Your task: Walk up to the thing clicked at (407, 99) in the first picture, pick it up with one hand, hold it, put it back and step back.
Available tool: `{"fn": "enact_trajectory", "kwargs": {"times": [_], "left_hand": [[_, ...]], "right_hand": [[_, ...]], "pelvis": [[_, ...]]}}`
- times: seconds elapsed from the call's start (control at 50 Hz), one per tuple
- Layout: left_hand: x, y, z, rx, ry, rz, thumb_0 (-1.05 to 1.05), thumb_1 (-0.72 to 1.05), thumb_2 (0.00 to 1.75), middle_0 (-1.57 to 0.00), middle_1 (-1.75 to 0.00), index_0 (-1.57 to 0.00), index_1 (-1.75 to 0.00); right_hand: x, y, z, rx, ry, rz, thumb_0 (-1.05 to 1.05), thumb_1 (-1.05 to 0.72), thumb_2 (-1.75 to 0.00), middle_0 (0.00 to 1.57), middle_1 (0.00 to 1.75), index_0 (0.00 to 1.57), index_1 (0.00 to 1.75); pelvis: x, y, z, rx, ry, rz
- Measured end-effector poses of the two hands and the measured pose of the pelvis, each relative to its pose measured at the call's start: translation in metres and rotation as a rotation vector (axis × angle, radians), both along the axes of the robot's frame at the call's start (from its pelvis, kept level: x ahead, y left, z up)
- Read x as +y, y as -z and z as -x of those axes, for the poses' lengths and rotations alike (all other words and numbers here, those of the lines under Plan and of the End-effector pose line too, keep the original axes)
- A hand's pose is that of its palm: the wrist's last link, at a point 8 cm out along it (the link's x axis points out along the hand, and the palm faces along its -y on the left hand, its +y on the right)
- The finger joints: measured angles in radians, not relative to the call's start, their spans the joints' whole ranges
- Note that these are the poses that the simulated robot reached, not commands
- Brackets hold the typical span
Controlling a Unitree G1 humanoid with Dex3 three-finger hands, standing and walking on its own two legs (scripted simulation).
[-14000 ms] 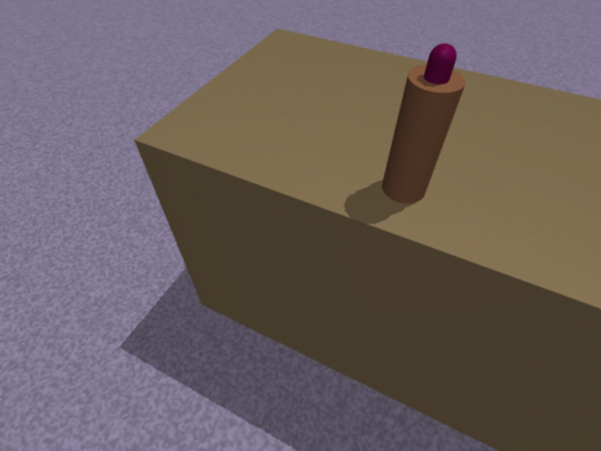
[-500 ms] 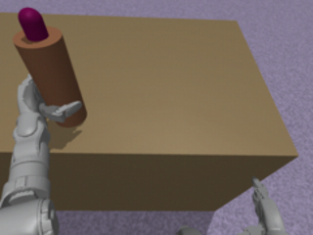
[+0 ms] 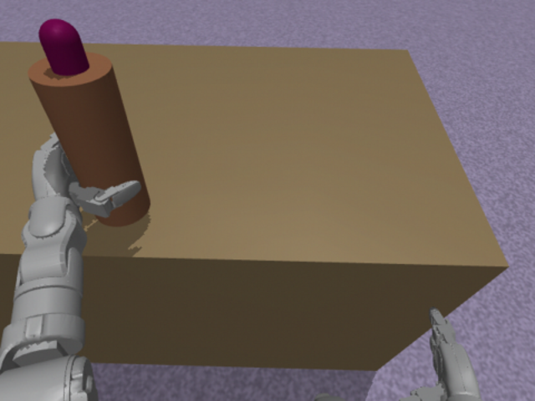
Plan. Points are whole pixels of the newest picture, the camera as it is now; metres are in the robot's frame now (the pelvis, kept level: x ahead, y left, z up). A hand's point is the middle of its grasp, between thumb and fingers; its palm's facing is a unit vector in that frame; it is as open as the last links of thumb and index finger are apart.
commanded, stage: lift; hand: left
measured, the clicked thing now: (96, 135) +0.43 +0.20 +0.18
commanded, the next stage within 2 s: hold in 1.64 s
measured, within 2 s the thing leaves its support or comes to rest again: neither
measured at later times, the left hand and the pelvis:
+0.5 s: hand (99, 164) +0.39 +0.20 +0.17, palm faces +0.21 -0.98 -0.06, open 11.6 cm; pelvis -0.01 +0.00 +0.01, yaw +0 degrees
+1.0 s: hand (79, 138) +0.36 +0.18 +0.24, palm faces +0.18 -0.98 -0.03, open 11.6 cm; pelvis -0.01 +0.00 +0.02, yaw +1 degrees
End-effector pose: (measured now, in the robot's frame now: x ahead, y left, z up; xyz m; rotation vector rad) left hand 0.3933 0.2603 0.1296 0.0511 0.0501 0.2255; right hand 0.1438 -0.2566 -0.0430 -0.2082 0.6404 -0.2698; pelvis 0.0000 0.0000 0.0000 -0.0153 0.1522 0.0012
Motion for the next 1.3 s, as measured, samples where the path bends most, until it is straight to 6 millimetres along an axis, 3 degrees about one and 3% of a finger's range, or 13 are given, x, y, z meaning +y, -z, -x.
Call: {"fn": "enact_trajectory", "kwargs": {"times": [0.26, 0.44, 0.64, 0.8, 1.12, 1.3], "left_hand": [[-0.005, -0.022, 0.007, -0.011, 0.004, 0.019, 0.00, -0.61, 1.13, -0.64, -1.05, -0.63, -1.02], [-0.014, -0.033, 0.022, -0.028, 0.010, -0.002, 0.00, -0.61, 1.13, -0.64, -1.05, -0.63, -1.02], [-0.017, -0.079, 0.047, -0.106, 0.013, -0.022, 0.00, -0.61, 1.13, -0.64, -1.05, -0.63, -1.03], [-0.020, -0.111, 0.054, -0.092, 0.023, -0.013, 0.00, -0.61, 1.13, -0.64, -1.06, -0.63, -1.03], [-0.030, -0.114, 0.073, -0.033, 0.023, 0.006, 0.00, -0.61, 1.13, -0.64, -1.06, -0.63, -1.03], [-0.027, -0.130, 0.087, -0.058, 0.024, -0.019, 0.00, -0.61, 1.13, -0.64, -1.06, -0.63, -1.03]], "right_hand": [[0.004, -0.004, 0.013, -0.039, -0.002, -0.017, -0.01, 0.54, -0.06, 0.05, 0.05, 0.05, 0.05], [0.004, -0.008, 0.016, -0.075, 0.007, -0.021, -0.01, 0.54, -0.05, 0.05, 0.05, 0.05, 0.05], [0.008, -0.009, 0.005, -0.134, -0.009, -0.037, -0.01, 0.54, -0.05, 0.05, 0.05, 0.05, 0.05], [0.011, -0.006, -0.002, -0.145, -0.033, -0.054, -0.01, 0.55, -0.05, 0.05, 0.05, 0.05, 0.05], [0.004, -0.009, -0.001, -0.177, -0.017, -0.050, -0.01, 0.55, -0.05, 0.05, 0.05, 0.05, 0.05], [0.014, -0.011, -0.013, -0.228, -0.028, -0.060, -0.01, 0.54, -0.05, 0.05, 0.05, 0.05, 0.05]], "pelvis": [[-0.001, -0.005, 0.011, -0.037, 0.003, -0.004], [-0.001, -0.007, 0.013, -0.061, 0.005, -0.003], [-0.002, -0.011, 0.009, -0.106, -0.005, -0.002], [-0.004, -0.015, 0.009, -0.139, -0.015, -0.008], [-0.004, -0.020, 0.010, -0.160, -0.014, -0.012], [-0.002, -0.020, 0.010, -0.170, -0.021, -0.011]]}}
